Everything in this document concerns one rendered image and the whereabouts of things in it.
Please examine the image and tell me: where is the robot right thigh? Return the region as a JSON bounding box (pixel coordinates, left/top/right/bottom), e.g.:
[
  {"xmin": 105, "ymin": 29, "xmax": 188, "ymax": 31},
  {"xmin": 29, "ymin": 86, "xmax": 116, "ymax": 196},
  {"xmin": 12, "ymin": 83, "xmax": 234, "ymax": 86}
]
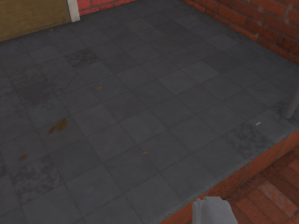
[{"xmin": 192, "ymin": 196, "xmax": 238, "ymax": 224}]

